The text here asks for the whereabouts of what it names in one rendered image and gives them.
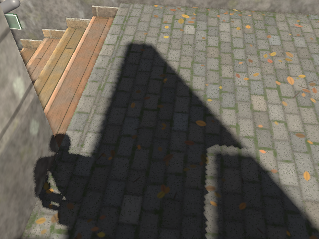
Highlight stairs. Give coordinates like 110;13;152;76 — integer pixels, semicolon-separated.
20;16;115;148

